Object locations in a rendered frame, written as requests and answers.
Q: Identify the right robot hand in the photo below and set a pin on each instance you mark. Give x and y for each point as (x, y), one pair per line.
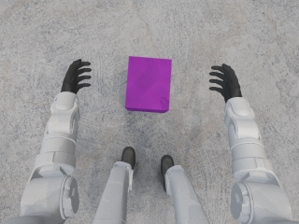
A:
(230, 86)

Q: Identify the carton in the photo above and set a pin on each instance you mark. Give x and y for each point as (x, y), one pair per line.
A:
(148, 84)

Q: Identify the right robot forearm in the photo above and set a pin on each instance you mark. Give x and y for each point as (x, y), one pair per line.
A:
(250, 162)

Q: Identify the robot right upper arm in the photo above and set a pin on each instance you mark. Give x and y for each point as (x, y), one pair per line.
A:
(260, 203)

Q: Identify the left robot hand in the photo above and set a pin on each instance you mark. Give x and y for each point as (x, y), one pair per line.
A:
(72, 77)

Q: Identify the robot left shin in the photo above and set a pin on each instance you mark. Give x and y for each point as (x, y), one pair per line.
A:
(121, 163)

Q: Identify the robot right foot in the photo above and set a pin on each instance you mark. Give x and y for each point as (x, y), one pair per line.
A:
(166, 163)

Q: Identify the left robot forearm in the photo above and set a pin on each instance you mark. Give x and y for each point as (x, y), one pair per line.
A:
(57, 153)

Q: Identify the robot left upper arm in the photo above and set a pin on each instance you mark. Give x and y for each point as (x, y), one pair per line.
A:
(48, 200)

